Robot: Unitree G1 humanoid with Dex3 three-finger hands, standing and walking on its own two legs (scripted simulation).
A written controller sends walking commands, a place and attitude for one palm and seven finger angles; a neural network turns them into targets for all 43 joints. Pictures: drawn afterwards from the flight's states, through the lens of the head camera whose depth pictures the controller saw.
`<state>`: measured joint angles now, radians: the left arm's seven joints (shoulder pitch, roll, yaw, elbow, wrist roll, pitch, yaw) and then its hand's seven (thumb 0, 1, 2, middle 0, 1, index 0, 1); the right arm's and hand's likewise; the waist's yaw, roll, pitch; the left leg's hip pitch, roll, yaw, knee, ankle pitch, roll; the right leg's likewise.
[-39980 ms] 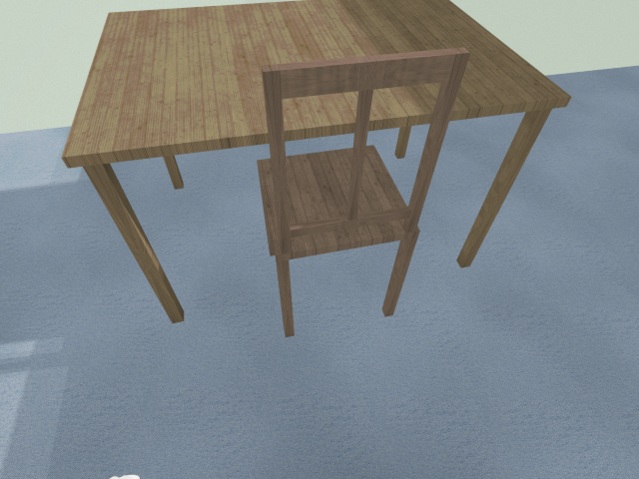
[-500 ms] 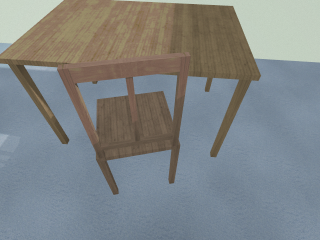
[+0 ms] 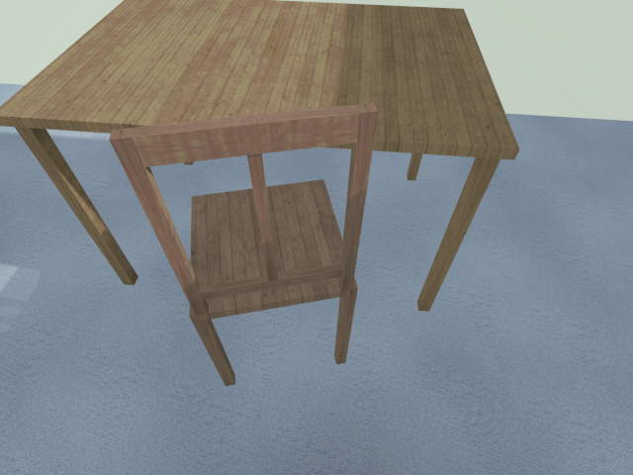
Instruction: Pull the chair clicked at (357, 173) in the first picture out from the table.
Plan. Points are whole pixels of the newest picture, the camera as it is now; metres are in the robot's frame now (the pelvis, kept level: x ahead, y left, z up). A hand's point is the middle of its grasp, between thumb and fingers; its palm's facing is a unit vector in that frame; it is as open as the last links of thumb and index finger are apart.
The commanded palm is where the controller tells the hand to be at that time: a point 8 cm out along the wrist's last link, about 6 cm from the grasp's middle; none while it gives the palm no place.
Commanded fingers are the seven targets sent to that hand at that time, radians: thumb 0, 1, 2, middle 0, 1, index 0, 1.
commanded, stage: look to check the result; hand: left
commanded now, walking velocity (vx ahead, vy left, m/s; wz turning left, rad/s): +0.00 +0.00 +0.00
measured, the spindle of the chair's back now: (264, 225) +0.53 +0.13 -0.05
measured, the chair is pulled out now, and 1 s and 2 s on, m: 0.15 0.15 0.15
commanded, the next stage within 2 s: take the last steps up to it in 0.12 s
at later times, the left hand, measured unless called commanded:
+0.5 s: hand out of the picture +0.01 +0.16 -0.18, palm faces +0.04 -0.98 -0.20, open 7.3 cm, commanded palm none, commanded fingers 0.00 0.90 0.90 -0.20 -0.30 -0.20 -0.30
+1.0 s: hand out of the picture +0.10 +0.19 -0.18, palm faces +0.06 -0.97 -0.24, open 7.4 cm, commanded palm none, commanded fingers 0.00 0.90 0.90 -0.20 -0.30 -0.20 -0.30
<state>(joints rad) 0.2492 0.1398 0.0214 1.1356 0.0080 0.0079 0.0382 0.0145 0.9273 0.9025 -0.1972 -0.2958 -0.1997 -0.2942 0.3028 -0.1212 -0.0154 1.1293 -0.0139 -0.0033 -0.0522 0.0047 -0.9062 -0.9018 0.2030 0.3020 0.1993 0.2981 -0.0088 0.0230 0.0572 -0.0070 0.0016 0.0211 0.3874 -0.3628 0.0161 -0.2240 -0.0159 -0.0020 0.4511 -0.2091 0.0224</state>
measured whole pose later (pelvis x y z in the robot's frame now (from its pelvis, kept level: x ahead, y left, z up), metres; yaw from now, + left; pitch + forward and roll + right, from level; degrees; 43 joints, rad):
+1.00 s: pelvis +0.07 +0.00 +0.00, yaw +1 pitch -1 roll +1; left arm 0.22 0.17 0.05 1.05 0.02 0.00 0.04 0.01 0.91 0.90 -0.20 -0.30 -0.20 -0.29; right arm 0.31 -0.10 -0.04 1.08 0.00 0.02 -0.05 0.01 -0.91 -0.90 0.20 0.30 0.20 0.30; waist -0.02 0.00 0.09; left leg -0.15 0.00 0.02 0.57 -0.38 0.00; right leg -0.21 -0.03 -0.05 0.54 -0.32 -0.02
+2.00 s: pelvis +0.06 +0.02 +0.00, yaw +1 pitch -1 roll +0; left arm 0.32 0.16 -0.02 1.09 0.01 -0.01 0.03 0.01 0.91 0.90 -0.20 -0.30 -0.20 -0.29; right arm 0.32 -0.16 0.02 1.12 0.00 -0.02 -0.02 0.01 -0.91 -0.90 0.20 0.30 0.20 0.30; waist 0.00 -0.01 0.04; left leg -0.19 -0.03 0.05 0.44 -0.23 0.04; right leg -0.18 -0.03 -0.04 0.45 -0.26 0.01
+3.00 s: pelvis +0.07 +0.03 +0.00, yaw +1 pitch -1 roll +0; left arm 0.32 0.13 -0.02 1.13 0.01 -0.02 0.04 0.01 0.91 0.90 -0.20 -0.30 -0.20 -0.29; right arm 0.29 -0.13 0.02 1.15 0.00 -0.03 -0.03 0.01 -0.92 -0.90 0.20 0.30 0.20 0.30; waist 0.01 -0.02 0.03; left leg -0.14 -0.04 0.06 0.40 -0.24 0.06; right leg -0.13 -0.05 -0.03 0.42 -0.26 0.03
